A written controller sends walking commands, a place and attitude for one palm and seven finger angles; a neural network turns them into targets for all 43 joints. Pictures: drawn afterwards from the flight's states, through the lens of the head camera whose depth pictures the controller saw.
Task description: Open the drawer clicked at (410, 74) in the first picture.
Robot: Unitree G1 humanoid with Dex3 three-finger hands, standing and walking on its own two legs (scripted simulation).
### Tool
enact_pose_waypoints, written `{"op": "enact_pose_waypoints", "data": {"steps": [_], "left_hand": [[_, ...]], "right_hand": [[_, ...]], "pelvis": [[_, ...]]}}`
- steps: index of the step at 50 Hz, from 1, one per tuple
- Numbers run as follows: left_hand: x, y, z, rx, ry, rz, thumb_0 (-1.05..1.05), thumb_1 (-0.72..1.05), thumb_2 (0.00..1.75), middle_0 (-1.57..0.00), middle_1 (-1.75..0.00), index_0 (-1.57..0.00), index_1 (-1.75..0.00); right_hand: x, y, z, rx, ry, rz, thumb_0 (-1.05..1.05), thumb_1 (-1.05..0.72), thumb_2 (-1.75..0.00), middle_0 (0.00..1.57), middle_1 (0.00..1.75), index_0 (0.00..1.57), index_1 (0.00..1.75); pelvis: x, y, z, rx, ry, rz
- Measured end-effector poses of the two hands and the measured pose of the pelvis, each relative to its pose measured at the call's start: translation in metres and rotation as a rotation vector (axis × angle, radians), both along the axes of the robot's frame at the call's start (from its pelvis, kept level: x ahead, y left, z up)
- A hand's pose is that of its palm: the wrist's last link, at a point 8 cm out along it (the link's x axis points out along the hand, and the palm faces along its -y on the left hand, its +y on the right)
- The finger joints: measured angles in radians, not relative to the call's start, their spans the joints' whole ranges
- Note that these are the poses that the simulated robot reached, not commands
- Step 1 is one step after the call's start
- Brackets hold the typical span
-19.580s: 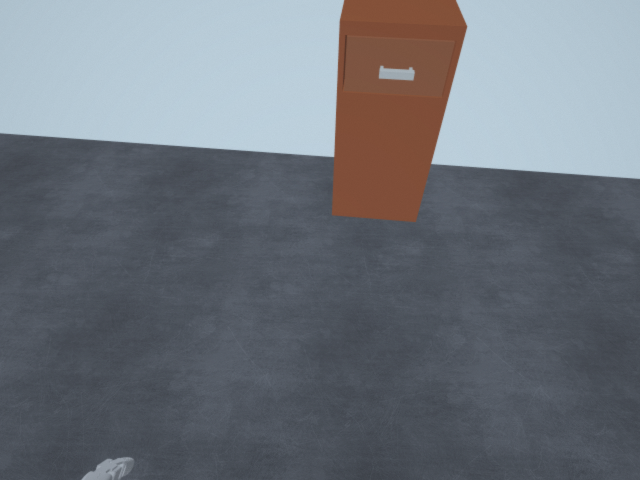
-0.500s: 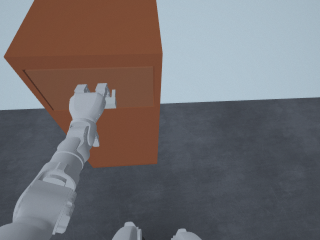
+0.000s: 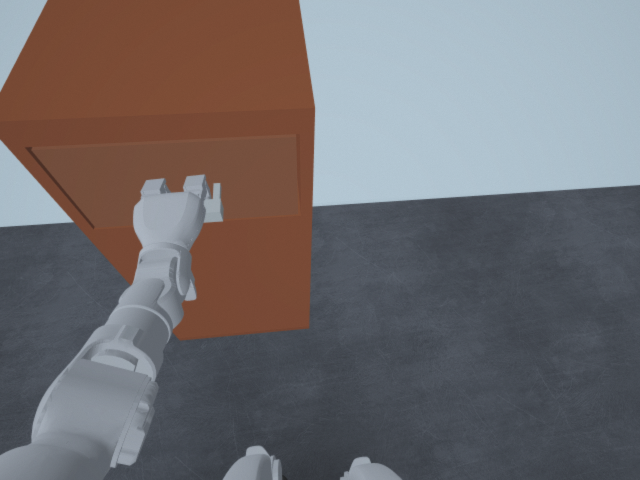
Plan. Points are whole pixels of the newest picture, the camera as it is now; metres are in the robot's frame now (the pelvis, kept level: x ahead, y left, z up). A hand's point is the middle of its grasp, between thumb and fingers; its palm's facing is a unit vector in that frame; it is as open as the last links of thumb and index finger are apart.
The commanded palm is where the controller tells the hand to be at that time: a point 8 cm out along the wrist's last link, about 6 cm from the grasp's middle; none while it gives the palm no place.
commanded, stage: lower the fingers behind the handle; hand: left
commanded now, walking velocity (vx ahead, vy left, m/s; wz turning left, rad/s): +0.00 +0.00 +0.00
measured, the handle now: (183, 201) +0.51 +0.18 +0.00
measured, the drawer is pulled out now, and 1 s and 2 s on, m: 0.00 0.00 0.10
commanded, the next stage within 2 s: close the thumb around the handle in 0.10 s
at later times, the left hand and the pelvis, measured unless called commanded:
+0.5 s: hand (184, 237) +0.46 +0.17 -0.02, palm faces -0.05 -0.05 -1.00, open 11.3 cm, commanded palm +0.44 +0.18 +0.03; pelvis +0.00 +0.00 +0.00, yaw +0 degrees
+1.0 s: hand (184, 237) +0.46 +0.17 -0.02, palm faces -0.05 -0.04 -1.00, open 5.7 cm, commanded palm +0.44 +0.18 +0.03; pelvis +0.00 +0.00 +0.00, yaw +0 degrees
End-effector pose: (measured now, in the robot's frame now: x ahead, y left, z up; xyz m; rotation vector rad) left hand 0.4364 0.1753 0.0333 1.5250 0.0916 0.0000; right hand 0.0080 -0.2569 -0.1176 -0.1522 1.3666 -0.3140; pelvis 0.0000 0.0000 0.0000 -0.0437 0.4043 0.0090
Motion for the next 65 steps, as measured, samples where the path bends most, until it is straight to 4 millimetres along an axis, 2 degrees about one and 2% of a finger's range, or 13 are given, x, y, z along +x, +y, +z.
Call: {"op": "enact_pose_waypoints", "data": {"steps": [13, 18, 24, 38, 41, 56, 65], "left_hand": [[-0.001, -0.001, -0.004, 0.003, -0.041, 0.008, 0.00, -0.48, 0.30, -0.31, -1.21, -0.32, -1.20], [0.001, -0.002, -0.003, 0.003, -0.022, 0.022, 0.00, -0.39, 0.34, -0.32, -1.21, -0.33, -1.21], [0.003, -0.002, -0.001, 0.005, -0.003, 0.019, 0.00, -0.15, 0.45, -0.33, -1.23, -0.35, -1.24], [0.004, 0.000, -0.003, 0.002, -0.021, -0.003, 0.00, 0.58, 0.76, -0.36, -1.30, -0.40, -1.32], [0.004, 0.000, -0.003, 0.004, -0.019, 0.001, 0.00, 0.68, 0.81, -0.37, -1.32, -0.41, -1.33], [0.003, 0.000, -0.003, -0.006, -0.007, 0.001, 0.00, 0.69, 0.76, -0.33, -1.34, -0.42, -1.35], [-0.011, 0.000, -0.004, -0.018, -0.018, -0.003, 0.01, 0.71, 0.76, -0.30, -1.35, -0.41, -1.35]], "right_hand": [[0.020, -0.007, 0.000, -0.015, -0.023, 0.026, 0.00, -0.91, -0.90, 0.20, 0.30, 0.21, 0.30], [0.023, -0.005, 0.001, -0.011, -0.037, 0.021, 0.00, -0.91, -0.90, 0.20, 0.30, 0.21, 0.30], [0.019, -0.004, 0.003, -0.012, -0.040, 0.013, 0.00, -0.91, -0.90, 0.20, 0.30, 0.21, 0.30], [0.003, -0.006, 0.001, -0.018, 0.002, -0.001, 0.00, -0.91, -0.90, 0.20, 0.30, 0.21, 0.30], [0.002, -0.005, 0.000, -0.014, 0.005, -0.004, 0.00, -0.91, -0.90, 0.20, 0.30, 0.21, 0.30], [0.008, -0.002, 0.004, -0.005, -0.009, -0.011, 0.00, -0.91, -0.90, 0.20, 0.30, 0.21, 0.30], [0.029, -0.001, 0.006, 0.017, -0.025, -0.002, 0.00, -0.91, -0.90, 0.20, 0.30, 0.21, 0.30]], "pelvis": [[0.000, 0.000, -0.002, -0.003, 0.008, 0.009], [0.000, -0.001, 0.000, -0.001, 0.002, 0.006], [0.000, -0.003, 0.001, 0.000, -0.001, 0.005], [-0.001, -0.002, -0.002, -0.002, 0.010, 0.003], [-0.001, -0.001, -0.002, -0.002, 0.010, 0.001], [0.004, 0.000, 0.002, 0.001, 0.004, -0.010], [0.016, 0.001, 0.008, 0.006, -0.011, -0.018]]}}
